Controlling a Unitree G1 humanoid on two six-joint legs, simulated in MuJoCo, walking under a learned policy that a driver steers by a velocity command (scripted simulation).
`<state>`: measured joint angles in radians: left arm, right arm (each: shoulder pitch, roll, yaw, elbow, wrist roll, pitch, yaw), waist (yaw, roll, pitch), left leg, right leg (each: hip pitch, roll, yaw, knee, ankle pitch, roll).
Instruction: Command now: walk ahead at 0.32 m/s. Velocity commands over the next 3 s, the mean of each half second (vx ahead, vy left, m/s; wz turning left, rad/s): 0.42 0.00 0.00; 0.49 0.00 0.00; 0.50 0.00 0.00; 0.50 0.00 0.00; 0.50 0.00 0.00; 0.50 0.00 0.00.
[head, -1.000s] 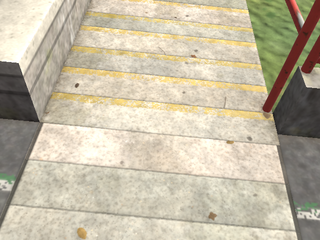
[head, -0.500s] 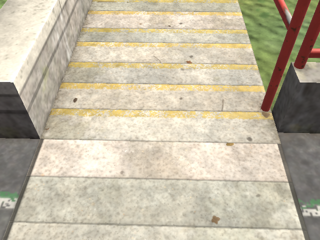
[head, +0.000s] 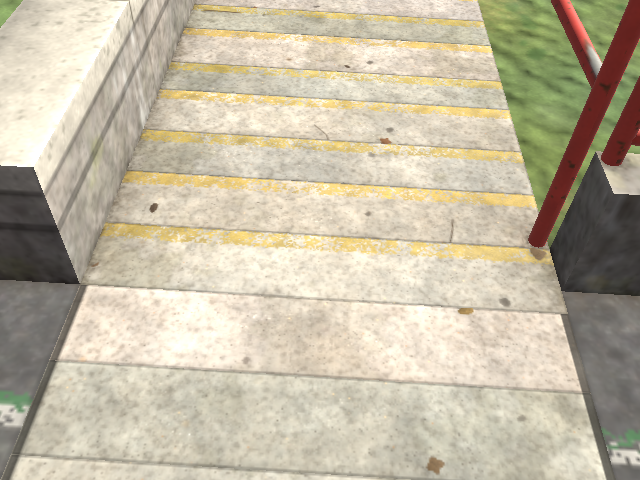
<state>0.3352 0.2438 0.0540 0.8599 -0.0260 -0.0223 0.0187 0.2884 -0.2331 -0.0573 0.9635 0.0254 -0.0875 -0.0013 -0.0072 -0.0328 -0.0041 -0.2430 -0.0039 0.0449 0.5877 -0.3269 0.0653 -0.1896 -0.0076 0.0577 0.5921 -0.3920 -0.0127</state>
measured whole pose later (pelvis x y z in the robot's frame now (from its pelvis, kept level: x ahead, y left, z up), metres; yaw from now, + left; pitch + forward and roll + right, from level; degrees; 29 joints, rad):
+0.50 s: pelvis +0.23 -0.03 -0.01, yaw +1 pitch +2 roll -1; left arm -0.04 0.23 0.04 0.74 -0.02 -0.10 -0.04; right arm 0.48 -0.24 -0.04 1.03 0.00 -0.05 -0.02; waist -0.07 0.00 0.05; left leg 0.06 0.02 -0.01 0.63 -0.52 0.01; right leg -0.51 0.03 -0.06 0.57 -0.09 -0.09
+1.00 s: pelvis +0.52 +0.00 +0.00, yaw +0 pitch +2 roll -2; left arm 0.40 0.27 0.05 0.99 -0.02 -0.06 0.00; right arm 0.01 -0.24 -0.03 0.78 0.02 -0.10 0.04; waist 0.08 0.02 0.02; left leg -0.51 0.05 0.02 0.49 -0.02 0.07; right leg 0.09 0.04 -0.03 0.29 -0.40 -0.01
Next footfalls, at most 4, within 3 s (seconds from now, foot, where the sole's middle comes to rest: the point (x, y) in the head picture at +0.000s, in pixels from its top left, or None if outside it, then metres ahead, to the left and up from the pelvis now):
0.46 right None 0.39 -0.12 -0.76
1.00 left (267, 403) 0.71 0.11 -0.76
1.58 right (364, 296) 1.01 -0.12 -0.76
2.12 left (276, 212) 1.31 0.12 -0.76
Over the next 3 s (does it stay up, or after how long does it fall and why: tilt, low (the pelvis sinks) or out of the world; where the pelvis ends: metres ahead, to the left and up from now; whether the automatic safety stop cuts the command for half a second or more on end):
stays up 1.62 -0.04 0.02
